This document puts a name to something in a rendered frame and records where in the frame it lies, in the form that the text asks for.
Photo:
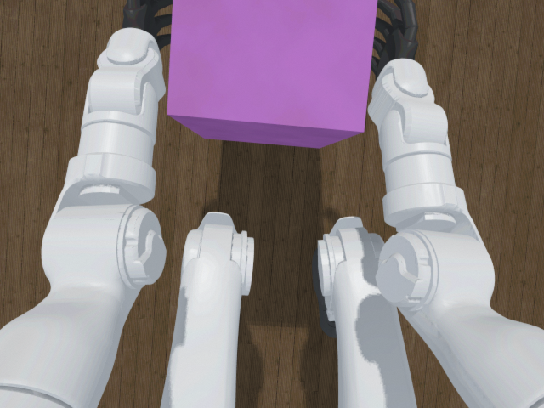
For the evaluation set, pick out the robot right hand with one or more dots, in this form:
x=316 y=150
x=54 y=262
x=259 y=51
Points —
x=401 y=42

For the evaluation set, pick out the left robot forearm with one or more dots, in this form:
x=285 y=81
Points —
x=118 y=132

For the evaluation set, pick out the robot left hand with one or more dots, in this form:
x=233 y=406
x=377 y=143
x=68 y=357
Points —
x=140 y=14

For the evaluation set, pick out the right robot thigh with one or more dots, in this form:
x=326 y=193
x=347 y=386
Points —
x=373 y=369

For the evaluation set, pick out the robot right foot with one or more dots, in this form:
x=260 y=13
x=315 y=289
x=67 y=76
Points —
x=328 y=327

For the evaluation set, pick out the carton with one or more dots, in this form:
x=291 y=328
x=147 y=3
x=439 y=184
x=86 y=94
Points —
x=277 y=72

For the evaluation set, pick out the right robot forearm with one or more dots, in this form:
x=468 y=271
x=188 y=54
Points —
x=416 y=154

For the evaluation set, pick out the right robot upper arm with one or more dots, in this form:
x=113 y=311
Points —
x=442 y=284

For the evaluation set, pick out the left robot upper arm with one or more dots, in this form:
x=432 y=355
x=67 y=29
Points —
x=60 y=354

